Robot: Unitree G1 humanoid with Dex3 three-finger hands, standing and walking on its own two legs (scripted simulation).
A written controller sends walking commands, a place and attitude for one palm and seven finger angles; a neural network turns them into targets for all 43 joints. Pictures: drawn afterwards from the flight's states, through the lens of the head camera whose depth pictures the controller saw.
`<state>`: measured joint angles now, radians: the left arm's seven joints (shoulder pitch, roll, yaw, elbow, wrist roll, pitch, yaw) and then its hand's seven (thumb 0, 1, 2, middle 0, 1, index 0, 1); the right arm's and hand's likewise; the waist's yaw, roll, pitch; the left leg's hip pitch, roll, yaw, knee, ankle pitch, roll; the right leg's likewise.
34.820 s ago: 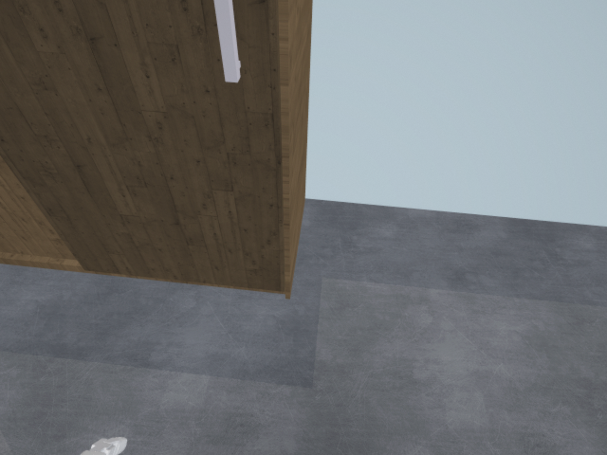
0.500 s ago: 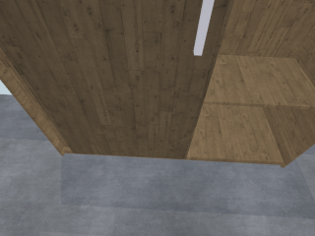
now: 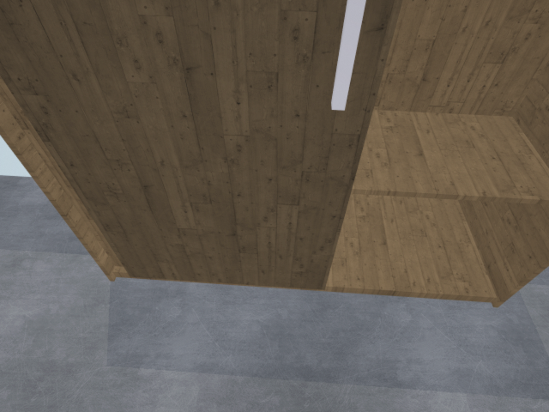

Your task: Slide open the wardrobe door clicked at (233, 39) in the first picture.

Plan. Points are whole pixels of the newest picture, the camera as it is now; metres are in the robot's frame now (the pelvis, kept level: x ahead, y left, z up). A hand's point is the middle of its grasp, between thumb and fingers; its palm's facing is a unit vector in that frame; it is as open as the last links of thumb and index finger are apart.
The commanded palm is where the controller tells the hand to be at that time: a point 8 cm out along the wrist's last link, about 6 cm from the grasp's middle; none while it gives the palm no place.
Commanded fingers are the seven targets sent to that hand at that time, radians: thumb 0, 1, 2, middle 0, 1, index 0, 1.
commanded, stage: let the arm hang, fingers relaxed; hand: right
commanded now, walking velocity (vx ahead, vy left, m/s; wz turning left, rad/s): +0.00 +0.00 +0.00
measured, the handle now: (349, 32) +0.65 -0.07 +0.25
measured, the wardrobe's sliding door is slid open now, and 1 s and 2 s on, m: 0.67 0.67 0.67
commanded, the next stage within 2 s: look to check the result in 0.06 s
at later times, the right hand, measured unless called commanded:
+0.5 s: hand out of the picture +0.00 -0.18 -0.18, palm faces +0.01 +0.98 -0.17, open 7.4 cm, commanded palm none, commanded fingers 0.00 -0.90 -0.90 0.20 0.30 0.20 0.30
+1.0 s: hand out of the picture +0.03 -0.20 -0.18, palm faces +0.00 +0.98 -0.21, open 7.4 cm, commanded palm none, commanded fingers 0.00 -0.90 -0.90 0.20 0.30 0.20 0.30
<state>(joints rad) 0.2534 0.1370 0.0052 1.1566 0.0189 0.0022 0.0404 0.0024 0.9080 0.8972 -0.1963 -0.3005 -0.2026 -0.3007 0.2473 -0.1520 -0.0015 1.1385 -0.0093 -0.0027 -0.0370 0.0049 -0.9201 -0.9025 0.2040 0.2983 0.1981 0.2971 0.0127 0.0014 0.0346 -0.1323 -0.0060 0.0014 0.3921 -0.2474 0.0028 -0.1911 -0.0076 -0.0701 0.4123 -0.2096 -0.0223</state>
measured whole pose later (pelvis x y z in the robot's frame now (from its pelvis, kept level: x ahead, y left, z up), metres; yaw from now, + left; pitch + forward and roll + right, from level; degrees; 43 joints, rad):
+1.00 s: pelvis +0.01 -0.02 +0.00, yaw +0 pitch -1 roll +0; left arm 0.19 0.18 0.01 1.15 0.02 -0.01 0.03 0.00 0.90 0.90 -0.20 -0.30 -0.20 -0.30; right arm 0.21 -0.19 0.00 1.14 -0.01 -0.01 -0.03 0.00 -0.91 -0.90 0.20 0.30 0.20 0.30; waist 0.01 0.01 0.05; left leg -0.11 0.03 0.00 0.37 -0.24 -0.03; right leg -0.17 0.03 -0.08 0.38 -0.20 -0.05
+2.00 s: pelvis +0.00 +0.00 +0.00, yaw +0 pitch -1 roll +0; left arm 0.15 0.25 0.01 1.16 0.01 -0.01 0.02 0.00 0.90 0.90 -0.20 -0.30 -0.20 -0.30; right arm 0.17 -0.25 0.00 1.15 -0.01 -0.01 -0.02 0.00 -0.91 -0.90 0.21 0.30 0.20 0.30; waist 0.01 0.01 0.05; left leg -0.08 0.01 0.01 0.31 -0.21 0.00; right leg -0.14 0.01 -0.06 0.34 -0.17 -0.03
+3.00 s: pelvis +0.00 +0.00 +0.01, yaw +0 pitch -1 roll +0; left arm 0.12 0.28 0.01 1.15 0.01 -0.01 0.02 0.00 0.90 0.90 -0.20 -0.30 -0.21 -0.30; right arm 0.14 -0.28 0.00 1.15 -0.01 -0.02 -0.01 0.00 -0.91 -0.90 0.21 0.30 0.20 0.30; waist 0.01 0.00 0.05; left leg -0.07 -0.01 0.01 0.29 -0.20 0.01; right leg -0.13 0.00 -0.06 0.31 -0.16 -0.02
